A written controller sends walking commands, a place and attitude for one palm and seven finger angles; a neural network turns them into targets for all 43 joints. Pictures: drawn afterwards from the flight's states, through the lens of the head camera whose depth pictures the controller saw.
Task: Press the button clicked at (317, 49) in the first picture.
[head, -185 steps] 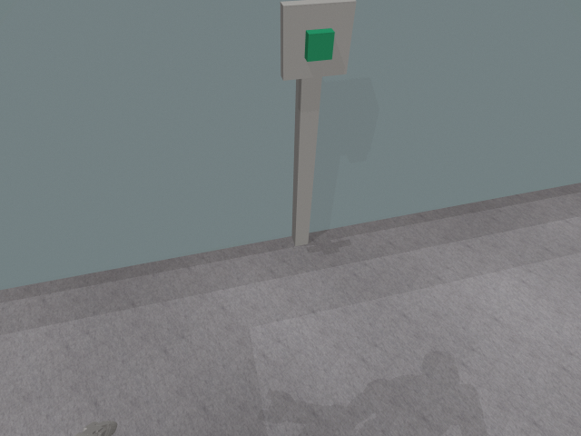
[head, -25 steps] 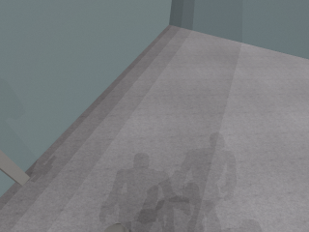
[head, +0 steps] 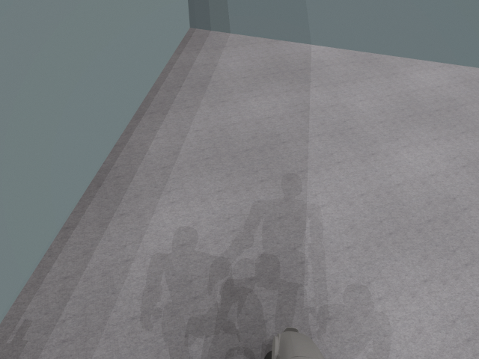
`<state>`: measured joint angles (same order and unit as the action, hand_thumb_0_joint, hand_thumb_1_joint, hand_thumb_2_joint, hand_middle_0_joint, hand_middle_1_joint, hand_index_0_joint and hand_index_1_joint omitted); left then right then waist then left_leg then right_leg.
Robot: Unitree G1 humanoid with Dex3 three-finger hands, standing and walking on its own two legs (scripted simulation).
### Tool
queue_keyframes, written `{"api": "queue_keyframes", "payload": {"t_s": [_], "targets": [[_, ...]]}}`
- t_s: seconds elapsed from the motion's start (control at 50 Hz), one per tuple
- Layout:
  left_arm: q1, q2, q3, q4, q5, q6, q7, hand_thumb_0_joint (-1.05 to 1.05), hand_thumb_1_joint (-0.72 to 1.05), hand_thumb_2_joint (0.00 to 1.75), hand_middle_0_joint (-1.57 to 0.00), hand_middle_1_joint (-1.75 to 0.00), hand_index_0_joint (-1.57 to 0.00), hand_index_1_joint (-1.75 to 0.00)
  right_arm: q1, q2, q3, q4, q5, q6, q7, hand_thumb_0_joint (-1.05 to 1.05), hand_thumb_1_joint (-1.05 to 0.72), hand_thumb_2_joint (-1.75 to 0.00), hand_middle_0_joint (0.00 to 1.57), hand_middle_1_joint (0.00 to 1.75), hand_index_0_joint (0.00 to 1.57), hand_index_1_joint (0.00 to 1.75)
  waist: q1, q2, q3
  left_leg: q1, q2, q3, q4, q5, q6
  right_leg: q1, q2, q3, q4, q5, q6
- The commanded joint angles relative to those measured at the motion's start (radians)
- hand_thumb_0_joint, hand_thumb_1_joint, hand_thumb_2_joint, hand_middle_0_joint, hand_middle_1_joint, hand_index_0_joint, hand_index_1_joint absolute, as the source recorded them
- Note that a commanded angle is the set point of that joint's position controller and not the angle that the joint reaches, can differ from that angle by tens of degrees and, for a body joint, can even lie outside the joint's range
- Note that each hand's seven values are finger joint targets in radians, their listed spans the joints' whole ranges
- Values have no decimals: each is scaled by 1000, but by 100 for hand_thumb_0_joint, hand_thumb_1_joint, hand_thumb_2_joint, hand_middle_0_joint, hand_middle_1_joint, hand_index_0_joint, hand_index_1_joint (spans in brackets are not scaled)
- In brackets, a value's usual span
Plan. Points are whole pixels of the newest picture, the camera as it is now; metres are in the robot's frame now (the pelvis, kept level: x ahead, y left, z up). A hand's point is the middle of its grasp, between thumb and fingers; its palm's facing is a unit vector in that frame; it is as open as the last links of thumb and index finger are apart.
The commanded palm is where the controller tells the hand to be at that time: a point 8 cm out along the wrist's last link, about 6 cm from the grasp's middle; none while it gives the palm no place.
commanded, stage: walk to a spot facing it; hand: left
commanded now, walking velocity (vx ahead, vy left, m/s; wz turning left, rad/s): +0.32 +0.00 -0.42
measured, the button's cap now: out of the picture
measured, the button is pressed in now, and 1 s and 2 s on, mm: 0 0 0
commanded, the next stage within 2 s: turn to face it in 0.10 s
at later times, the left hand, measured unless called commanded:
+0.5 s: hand (177, 289) +0.28 +0.13 -0.17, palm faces +0.02 -0.98 -0.20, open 7.2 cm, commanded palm none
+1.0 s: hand (144, 279) +0.30 +0.21 -0.17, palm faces +0.29 -0.93 -0.25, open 7.4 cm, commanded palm none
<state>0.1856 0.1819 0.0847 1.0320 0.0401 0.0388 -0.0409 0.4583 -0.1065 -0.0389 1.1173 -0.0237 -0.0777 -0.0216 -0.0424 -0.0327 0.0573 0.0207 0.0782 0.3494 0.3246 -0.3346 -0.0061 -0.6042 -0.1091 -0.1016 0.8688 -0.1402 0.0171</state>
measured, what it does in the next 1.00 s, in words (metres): walks ahead, turning left: right foot, then left foot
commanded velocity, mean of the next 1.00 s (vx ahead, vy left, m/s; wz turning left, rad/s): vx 0.04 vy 0.00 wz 0.44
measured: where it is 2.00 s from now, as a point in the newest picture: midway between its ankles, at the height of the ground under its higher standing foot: (251, 350)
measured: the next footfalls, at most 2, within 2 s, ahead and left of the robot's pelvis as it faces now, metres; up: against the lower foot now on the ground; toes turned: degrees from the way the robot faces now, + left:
right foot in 0.14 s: +0.21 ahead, -0.13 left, +0.00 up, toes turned -12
left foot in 0.60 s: +0.35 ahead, +0.07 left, +0.00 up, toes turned +13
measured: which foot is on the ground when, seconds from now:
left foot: down 0.00-0.14, up 0.16-0.58, down 0.60-1.00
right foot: up 0.00-0.12, down 0.14-0.62, up 0.64-1.00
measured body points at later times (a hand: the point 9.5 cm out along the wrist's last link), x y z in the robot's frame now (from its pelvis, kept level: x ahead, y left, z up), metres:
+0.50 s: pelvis +0.21 -0.05 -0.01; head +0.22 -0.04 +0.44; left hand +0.28 +0.18 -0.16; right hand +0.28 -0.28 -0.15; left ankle +0.29 +0.07 -0.70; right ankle +0.18 -0.12 -0.74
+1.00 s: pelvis +0.26 -0.02 +0.00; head +0.29 +0.00 +0.45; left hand +0.28 +0.25 -0.15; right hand +0.37 -0.25 -0.14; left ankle +0.31 +0.06 -0.74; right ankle +0.29 -0.21 -0.67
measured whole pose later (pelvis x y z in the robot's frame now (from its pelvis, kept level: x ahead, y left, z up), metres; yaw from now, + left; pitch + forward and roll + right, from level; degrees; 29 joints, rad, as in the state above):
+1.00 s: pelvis +0.26 -0.02 +0.00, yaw +16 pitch +2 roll -2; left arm 0.16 0.25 0.09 0.92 0.02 0.05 0.02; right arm 0.23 -0.18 -0.06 0.94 -0.02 0.02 0.01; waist -0.03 0.00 0.05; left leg -0.35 -0.05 -0.03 0.44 -0.12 0.08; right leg -0.47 -0.08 0.01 1.00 -0.37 0.10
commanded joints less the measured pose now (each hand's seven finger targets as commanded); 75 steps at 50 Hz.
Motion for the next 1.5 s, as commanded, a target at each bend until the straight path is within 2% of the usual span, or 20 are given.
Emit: {"api": "queue_keyframes", "payload": {"t_s": [0.0, 0.04, 0.08, 0.1, 0.12, 0.14, 0.2, 0.28, 0.5, 0.56, 0.58, 0.6, 0.62, 0.68, 1.02, 1.12, 1.14, 1.18, 1.28, 1.48], "targets": [[-183, -4, -9, -129, -8, -48, -6, 0, 90, 90, -20, -30, -20, -30, 98, -156, -27, -7, -13, -3, -8, 0, -90, -90, 20, 30, 20, 30, -28, 167, 103, 39, 281, -95, -87, 464, 102, -65, 27, -43, -149, -44, -39], [-127, 14, -6, -115, -7, -60, -3, 0, 90, 90, -20, -30, -20, -30, 90, -179, -35, -13, -11, -1, -7, 0, -90, -90, 20, 30, 20, 30, 2, 166, 42, 72, 285, -53, 46, 761, 93, 62, 86, -88, -212, -109, -74], [96, 53, 6, -48, -2, -77, 6, 0, 90, 90, -20, -30, -20, -30, 45, -212, -42, -28, -1, 4, -4, 0, -90, -90, 20, 30, 20, 30, 115, 146, -101, 26, 250, -4, 341, 947, 47, 371, 156, -138, -317, -42, -104], [246, 134, 28, -5, 2, -90, 15, 0, 90, 90, -20, -30, -20, -30, 27, -195, -40, -45, 12, 3, 8, 0, -90, -90, 20, 30, 20, 30, 185, 69, -200, -202, 225, -10, 582, 730, 10, 685, 66, -27, -332, 44, -135], [348, 254, 54, 13, -6, -100, 32, 0, 90, 90, -20, -30, -20, -30, 48, -115, -25, -85, 27, -3, 9, 0, -90, -90, 20, 30, 20, 30, 195, -165, -332, -550, 59, -55, 914, -131, -42, 972, -250, 453, -378, 221, -259], [355, 308, 60, 21, -34, -93, 40, 0, 90, 90, -20, -30, -20, -30, -35, -125, -21, -117, 27, -3, 2, 0, -90, -90, 20, 30, 20, 30, 192, -147, -336, -663, 18, -201, 1096, -273, -36, 950, -343, 593, -477, 416, -330], [128, 148, 12, -33, -31, -100, 57, 0, 90, 90, -20, -30, -20, -30, -119, -106, -25, -104, 5, 17, -2, 0, -90, -90, 20, 30, 20, 30, 88, 44, -95, -631, 114, -327, 1049, -46, -29, 534, -247, 344, -532, 398, -241], [51, 74, -27, -26, -18, -123, 66, 0, 90, 90, -20, -30, -20, -30, 16, -47, -6, -40, 2, 67, 2, 0, -90, -90, 20, 30, 20, 30, -17, -22, -95, -490, 84, -317, 834, 5, -40, 370, -160, 81, -549, 569, -173], [85, 145, -8, -62, -14, -75, 74, 0, 90, 90, -20, -30, -20, -30, -289, -113, -13, -188, 3, 87, 37, 0, -90, -90, 20, 30, 20, 30, 54, -62, 0, -485, 24, -235, 427, 46, -23, 493, -220, -17, -465, 485, -136], [78, 172, 7, -89, -23, -62, 73, 0, 90, 90, -20, -30, -20, -30, -173, -171, -31, -187, -7, 88, 35, 0, -90, -90, 20, 30, 20, 30, -8, -3, -88, -266, -20, -225, 247, 204, 8, 464, -194, -84, -191, 465, -76], [89, 147, 8, -110, -33, -56, 70, 0, 90, 90, -20, -30, -20, -30, -97, -249, -51, -189, -14, 80, 33, 0, -90, -90, 20, 30, 20, 30, -35, 199, -146, -104, 129, -440, 147, 551, 89, 299, -101, -124, 43, 186, -7], [94, 99, -5, -156, -41, -54, 66, 0, 90, 90, -20, -30, -20, -30, -48, -338, -65, -190, -8, 79, 28, 0, -90, -90, 20, 30, 20, 30, -35, 421, -176, -18, 365, -748, 82, 961, 249, 99, 38, -92, 317, -531, 51], [49, 128, -5, -161, -29, -37, 78, 0, 90, 90, -20, -30, -20, -30, -44, -329, -63, -171, 4, 83, 14, 0, -90, -90, 20, 30, 20, 30, -49, 284, -235, -27, 363, -784, 46, 729, 261, 71, 36, 62, 414, -524, 40], [9, 115, 12, -154, -20, -34, 58, 0, 90, 90, -20, -30, -20, -30, -227, -259, -49, -239, 1, 75, 6, 0, -90, -90, 20, 30, 20, 30, 20, 112, -117, -208, 232, -635, -9, 342, 179, 28, -12, 100, 379, -305, 50], [-44, 123, 13, -215, -26, -12, 65, 0, 90, 90, -20, -30, -20, -30, -190, -302, -92, -240, -2, 95, 16, 0, -90, -90, 20, 30, 20, 30, -5, 190, -141, -194, 124, -770, -20, 213, 187, 128, 64, 119, 3, -303, 71], [77, 137, 12, -206, -37, -18, 71, 0, 90, 90, -20, -30, -20, -30, -258, -307, -102, -273, 0, 109, 23, 0, -90, -90, 20, 30, 20, 30, 48, 211, -169, -321, 53, -789, 21, 218, 131, 392, 115, 100, -320, -223, 35], [134, 158, 19, -194, -35, -22, 74, 0, 90, 90, -20, -30, -20, -30, -283, -290, -102, -284, 6, 114, 27, 0, -90, -90, 20, 30, 20, 30, 78, 166, -166, -430, 9, -747, 66, 116, 81, 531, 87, 101, -482, -144, 19], [75, 311, 34, -238, -10, -31, 83, 0, 90, 90, -20, -30, -20, -30, -242, -194, -91, -317, 5, 114, 30, 0, -90, -90, 20, 30, 20, 30, 68, -261, -88, -750, -197, -431, 570, -198, -56, 553, -389, 557, -713, -322, -152], [-66, 161, -7, -257, -22, -54, 77, 0, 90, 90, -20, -30, -20, -30, -216, -221, -86, -255, 0, 132, 52, 0, -90, -90, 20, 30, 20, 30, -13, -107, 11, -642, -70, -386, 898, 4, -65, 379, -187, 153, -565, 156, -105], [131, 230, 9, -182, -9, -43, 73, 0, 90, 90, -20, -30, -20, -30, -404, -207, -53, -290, 7, 136, 54, 0, -90, -90, 20, 30, 20, 30, 90, -184, -38, -551, -47, -288, 596, -111, -79, 560, -246, 59, -480, 385, -132]]}}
